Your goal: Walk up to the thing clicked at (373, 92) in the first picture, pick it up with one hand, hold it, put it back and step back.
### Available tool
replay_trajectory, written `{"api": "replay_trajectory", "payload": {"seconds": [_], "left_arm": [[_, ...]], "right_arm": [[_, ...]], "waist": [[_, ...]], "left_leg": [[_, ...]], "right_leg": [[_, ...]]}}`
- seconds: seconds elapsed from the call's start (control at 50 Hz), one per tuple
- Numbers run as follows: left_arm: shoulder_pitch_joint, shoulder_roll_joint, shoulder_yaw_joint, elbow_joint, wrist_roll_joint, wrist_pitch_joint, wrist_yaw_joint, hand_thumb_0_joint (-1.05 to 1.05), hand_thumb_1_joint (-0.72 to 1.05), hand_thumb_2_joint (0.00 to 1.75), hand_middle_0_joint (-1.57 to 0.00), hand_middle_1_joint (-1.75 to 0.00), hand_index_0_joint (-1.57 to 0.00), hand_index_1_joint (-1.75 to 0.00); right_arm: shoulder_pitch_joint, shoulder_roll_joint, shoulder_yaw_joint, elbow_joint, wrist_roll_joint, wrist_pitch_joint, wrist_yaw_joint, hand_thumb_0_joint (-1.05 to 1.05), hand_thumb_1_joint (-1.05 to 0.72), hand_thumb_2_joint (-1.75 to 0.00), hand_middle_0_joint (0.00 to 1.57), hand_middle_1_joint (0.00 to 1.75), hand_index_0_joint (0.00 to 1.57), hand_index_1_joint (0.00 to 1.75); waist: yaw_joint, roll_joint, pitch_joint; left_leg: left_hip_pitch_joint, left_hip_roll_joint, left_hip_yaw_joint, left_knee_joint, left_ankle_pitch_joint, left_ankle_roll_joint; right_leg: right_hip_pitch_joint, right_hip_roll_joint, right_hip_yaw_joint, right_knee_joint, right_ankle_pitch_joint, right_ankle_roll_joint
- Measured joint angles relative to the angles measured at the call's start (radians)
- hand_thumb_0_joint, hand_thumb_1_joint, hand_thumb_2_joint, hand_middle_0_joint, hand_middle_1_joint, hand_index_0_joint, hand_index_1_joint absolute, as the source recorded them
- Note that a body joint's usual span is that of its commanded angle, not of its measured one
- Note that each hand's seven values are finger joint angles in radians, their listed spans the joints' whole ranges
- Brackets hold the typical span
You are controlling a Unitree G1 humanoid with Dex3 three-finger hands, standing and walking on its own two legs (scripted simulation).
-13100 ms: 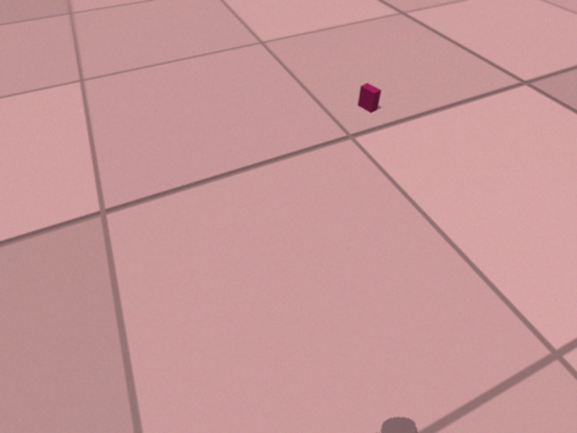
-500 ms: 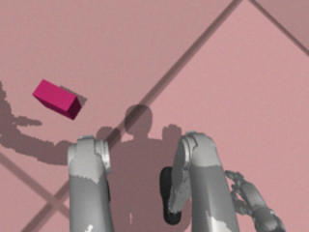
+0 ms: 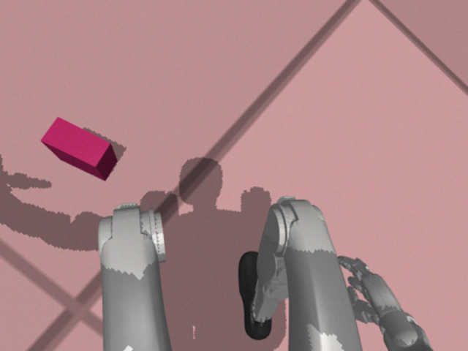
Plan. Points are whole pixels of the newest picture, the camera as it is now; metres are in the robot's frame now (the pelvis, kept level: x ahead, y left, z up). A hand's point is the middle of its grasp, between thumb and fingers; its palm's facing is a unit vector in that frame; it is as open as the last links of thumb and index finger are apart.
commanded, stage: go down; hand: left
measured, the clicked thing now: (83, 152) +0.46 +0.29 -0.29
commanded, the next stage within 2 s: none
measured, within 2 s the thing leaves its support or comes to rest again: neither
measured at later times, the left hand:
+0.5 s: hand out of the picture +0.34 +0.49 +0.02, palm faces +0.37 -0.93 -0.02, open 17.4 cm
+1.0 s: hand out of the picture +0.35 +0.49 +0.02, palm faces +0.38 -0.92 -0.02, open 17.5 cm
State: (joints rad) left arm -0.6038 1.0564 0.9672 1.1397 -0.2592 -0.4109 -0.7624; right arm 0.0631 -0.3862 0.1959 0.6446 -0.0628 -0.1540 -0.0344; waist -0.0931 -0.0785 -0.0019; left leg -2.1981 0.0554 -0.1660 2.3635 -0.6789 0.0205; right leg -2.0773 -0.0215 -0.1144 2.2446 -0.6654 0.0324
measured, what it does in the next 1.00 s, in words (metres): stands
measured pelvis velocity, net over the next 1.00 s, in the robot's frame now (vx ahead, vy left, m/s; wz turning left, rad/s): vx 0.00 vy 0.00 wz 0.00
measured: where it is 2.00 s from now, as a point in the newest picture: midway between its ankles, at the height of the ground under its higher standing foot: (204, 318)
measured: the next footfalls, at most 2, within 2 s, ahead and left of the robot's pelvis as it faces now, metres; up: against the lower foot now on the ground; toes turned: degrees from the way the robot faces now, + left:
none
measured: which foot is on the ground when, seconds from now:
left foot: down 0.00-1.00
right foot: down 0.00-1.00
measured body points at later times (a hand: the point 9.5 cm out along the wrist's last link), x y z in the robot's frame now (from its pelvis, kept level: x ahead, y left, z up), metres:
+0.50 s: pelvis +0.00 +0.00 +0.00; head +0.21 +0.11 +0.38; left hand +0.32 +0.54 +0.02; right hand +0.18 -0.26 -0.08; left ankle +0.09 +0.12 -0.32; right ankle +0.11 -0.13 -0.32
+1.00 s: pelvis +0.00 +0.00 +0.00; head +0.21 +0.11 +0.38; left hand +0.32 +0.54 +0.02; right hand +0.18 -0.27 -0.08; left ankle +0.09 +0.12 -0.32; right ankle +0.11 -0.13 -0.32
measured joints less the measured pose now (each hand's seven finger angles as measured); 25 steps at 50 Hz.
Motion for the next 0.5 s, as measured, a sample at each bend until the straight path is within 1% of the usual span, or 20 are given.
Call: {"api": "replay_trajectory", "payload": {"seconds": [0.14,0.22,0.32,0.4,0.5], "left_arm": [[0.010,0.011,0.012,0.030,-0.022,-0.001,-0.001,-0.01,-0.52,0.08,-0.03,-0.08,-0.04,-0.07],[0.007,0.021,0.016,0.040,-0.015,-0.006,0.000,-0.01,-0.51,0.08,-0.03,-0.08,-0.04,-0.07],[0.004,0.008,0.019,0.013,-0.015,-0.012,-0.004,-0.01,-0.51,0.09,-0.03,-0.07,-0.04,-0.07],[0.007,-0.002,0.008,-0.016,-0.009,-0.002,-0.005,-0.01,-0.51,0.09,-0.03,-0.07,-0.04,-0.07],[0.022,-0.009,0.001,-0.019,-0.018,0.011,-0.006,-0.01,-0.52,0.09,-0.03,-0.08,-0.04,-0.07]], "right_arm": [[-0.006,-0.004,0.005,-0.003,0.002,0.000,0.000,0.00,-0.92,-0.90,0.21,0.30,0.21,0.30],[-0.012,-0.005,0.008,-0.003,-0.004,0.000,0.001,0.00,-0.91,-0.90,0.21,0.30,0.21,0.30],[-0.014,-0.003,0.007,0.003,-0.008,0.000,0.003,0.00,-0.91,-0.90,0.21,0.30,0.21,0.30],[-0.010,0.001,0.003,0.005,-0.003,0.001,0.002,0.00,-0.91,-0.90,0.21,0.30,0.21,0.30],[-0.005,0.002,0.001,0.001,0.005,0.001,-0.001,0.00,-0.91,-0.90,0.21,0.30,0.21,0.30]], "waist": [[0.001,0.005,0.001],[0.005,-0.001,0.015],[0.011,-0.007,0.022],[0.011,-0.010,0.012],[0.005,0.000,-0.007]], "left_leg": [[-0.001,0.002,-0.001,0.000,0.000,-0.002],[-0.003,0.002,-0.005,0.006,0.002,-0.005],[-0.007,0.002,-0.008,0.013,0.004,-0.005],[-0.007,0.002,-0.006,0.012,0.001,-0.004],[-0.003,0.000,-0.003,0.004,-0.003,-0.002]], "right_leg": [[-0.005,0.002,0.000,0.002,0.002,0.001],[-0.008,0.004,-0.002,0.007,0.006,-0.001],[-0.011,0.005,-0.004,0.012,0.008,0.000],[-0.009,0.004,-0.003,0.010,0.005,-0.001],[-0.003,0.002,-0.002,0.002,-0.002,0.000]]}}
